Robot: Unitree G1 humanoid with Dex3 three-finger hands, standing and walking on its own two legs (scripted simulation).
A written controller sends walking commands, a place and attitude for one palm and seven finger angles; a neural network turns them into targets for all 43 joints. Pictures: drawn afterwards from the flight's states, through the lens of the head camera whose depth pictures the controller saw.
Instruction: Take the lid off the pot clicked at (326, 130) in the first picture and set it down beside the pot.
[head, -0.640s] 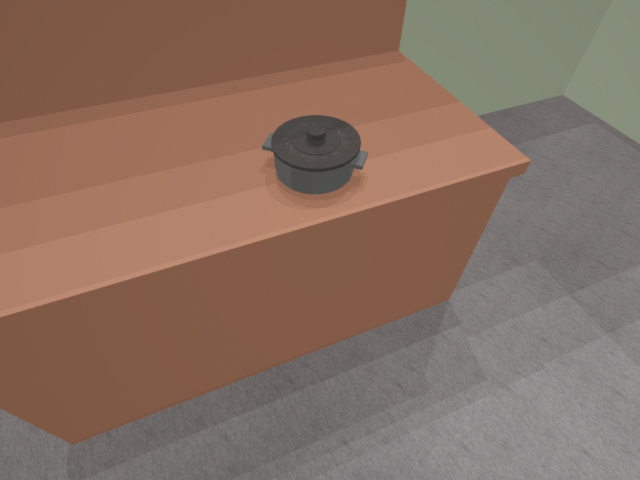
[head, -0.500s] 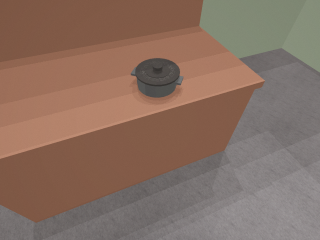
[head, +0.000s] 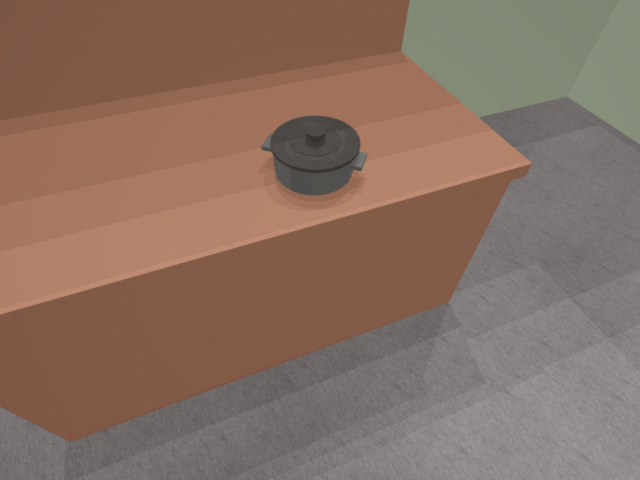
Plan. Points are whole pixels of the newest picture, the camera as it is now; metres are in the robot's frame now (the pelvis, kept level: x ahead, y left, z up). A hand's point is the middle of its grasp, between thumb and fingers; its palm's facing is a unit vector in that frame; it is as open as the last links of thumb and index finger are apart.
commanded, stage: walk to a spot facing it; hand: left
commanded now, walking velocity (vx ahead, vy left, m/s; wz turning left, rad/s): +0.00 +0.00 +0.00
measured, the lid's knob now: (315, 133) +0.76 +0.05 +0.00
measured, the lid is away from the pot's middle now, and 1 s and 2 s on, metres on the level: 0.00 0.00 0.00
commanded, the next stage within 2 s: none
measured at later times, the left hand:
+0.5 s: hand out of the picture +0.04 +0.17 -0.18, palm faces -0.05 -0.96 -0.26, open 7.3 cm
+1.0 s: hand (212, 466) +0.17 +0.17 -0.16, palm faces -0.39 -0.89 -0.25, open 7.4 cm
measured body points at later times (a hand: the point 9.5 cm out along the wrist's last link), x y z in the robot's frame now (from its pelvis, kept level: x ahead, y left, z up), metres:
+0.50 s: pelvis -0.01 -0.02 -0.02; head +0.03 -0.05 +0.43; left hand +0.05 +0.22 -0.16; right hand +0.00 -0.27 -0.18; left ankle -0.03 +0.12 -0.72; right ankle -0.02 -0.12 -0.74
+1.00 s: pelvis -0.01 +0.00 +0.00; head +0.03 -0.01 +0.45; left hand +0.19 +0.21 -0.14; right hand -0.03 -0.26 -0.13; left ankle +0.03 +0.13 -0.74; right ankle -0.06 -0.12 -0.68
